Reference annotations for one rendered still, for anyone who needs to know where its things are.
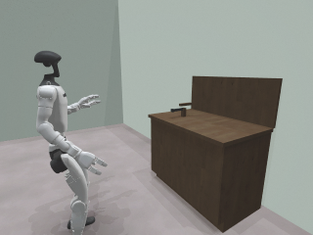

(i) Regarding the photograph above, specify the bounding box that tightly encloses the tap lever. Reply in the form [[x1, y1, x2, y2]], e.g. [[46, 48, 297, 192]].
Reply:
[[170, 108, 184, 113]]

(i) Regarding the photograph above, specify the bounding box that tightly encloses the humanoid robot torso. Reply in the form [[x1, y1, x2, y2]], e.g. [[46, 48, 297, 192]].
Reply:
[[36, 81, 68, 160]]

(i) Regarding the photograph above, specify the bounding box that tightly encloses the counter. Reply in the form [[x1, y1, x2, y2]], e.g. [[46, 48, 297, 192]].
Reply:
[[148, 75, 283, 233]]

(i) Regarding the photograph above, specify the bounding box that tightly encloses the right robot shin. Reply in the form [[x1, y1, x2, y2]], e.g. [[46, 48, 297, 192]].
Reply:
[[70, 200, 90, 235]]

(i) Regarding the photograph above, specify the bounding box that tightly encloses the right robot forearm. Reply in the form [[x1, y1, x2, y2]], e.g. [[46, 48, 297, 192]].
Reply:
[[38, 123, 82, 159]]

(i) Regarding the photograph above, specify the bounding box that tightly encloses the right robot hand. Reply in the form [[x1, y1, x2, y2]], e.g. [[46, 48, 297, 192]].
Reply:
[[76, 151, 108, 175]]

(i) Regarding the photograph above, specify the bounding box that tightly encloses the left robot hand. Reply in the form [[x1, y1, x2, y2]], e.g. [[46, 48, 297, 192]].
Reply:
[[78, 94, 101, 109]]

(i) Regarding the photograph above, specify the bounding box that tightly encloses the robot right upper arm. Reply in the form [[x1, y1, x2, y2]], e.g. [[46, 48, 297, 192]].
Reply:
[[36, 85, 57, 134]]

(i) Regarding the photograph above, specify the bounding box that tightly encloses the left robot forearm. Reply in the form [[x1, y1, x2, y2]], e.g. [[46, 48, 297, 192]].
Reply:
[[67, 103, 81, 115]]

